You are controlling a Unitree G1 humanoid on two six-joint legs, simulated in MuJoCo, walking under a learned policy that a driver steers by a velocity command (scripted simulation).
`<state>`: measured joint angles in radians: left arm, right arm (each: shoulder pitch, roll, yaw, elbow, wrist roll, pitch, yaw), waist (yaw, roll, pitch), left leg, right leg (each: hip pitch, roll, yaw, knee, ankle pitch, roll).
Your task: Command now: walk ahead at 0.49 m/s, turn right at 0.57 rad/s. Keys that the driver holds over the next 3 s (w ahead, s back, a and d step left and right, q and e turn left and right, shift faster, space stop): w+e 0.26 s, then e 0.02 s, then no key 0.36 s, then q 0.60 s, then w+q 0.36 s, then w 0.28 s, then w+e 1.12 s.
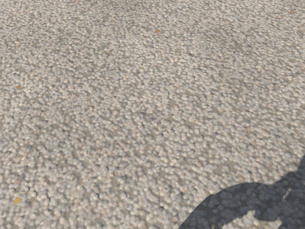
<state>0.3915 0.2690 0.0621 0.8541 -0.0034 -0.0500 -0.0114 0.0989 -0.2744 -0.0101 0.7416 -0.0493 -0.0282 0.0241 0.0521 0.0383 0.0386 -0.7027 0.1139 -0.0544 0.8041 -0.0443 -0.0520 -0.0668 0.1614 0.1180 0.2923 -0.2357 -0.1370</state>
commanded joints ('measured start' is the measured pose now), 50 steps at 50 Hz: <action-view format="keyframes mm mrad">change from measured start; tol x32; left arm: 1 87 159 39 -33 4 -8 12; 50 -264 122 13 -60 23 71 64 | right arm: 1 -147 -64 -8 -103 7 -17 5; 10 301 -304 -76 -50 -22 -53 -51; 50 257 -22 -48 88 31 78 -19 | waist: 1 39 -93 6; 10 -118 234 -389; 50 -95 -144 -99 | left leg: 1 5 -65 54 -98 63 -1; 8 561 -137 36 -348 -61 98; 10 1046 337 -596 -440 -312 252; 21 569 119 37 -528 631 234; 30 549 56 93 -290 342 148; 33 356 -115 54 111 -638 76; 50 506 -124 131 -186 -322 107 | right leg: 1 11 -237 194 -34 438 -79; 8 -22 -201 213 344 725 9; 10 -459 8 30 887 -265 62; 12 -568 -116 3 1005 -179 55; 29 -208 -138 -130 219 169 78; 32 176 -544 266 183 1023 -111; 50 -248 -434 -61 59 65 -51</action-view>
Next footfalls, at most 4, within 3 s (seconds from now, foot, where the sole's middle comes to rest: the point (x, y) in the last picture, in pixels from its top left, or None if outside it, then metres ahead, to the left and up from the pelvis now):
0.18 left None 0.31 0.12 -0.78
0.62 right None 0.41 -0.11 -0.78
1.04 left None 0.36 0.09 -0.78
1.52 right None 0.41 -0.10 -0.78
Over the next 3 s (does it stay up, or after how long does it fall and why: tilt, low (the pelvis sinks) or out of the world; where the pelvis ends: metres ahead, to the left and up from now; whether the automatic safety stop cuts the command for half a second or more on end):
stays up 1.09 0.14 -0.02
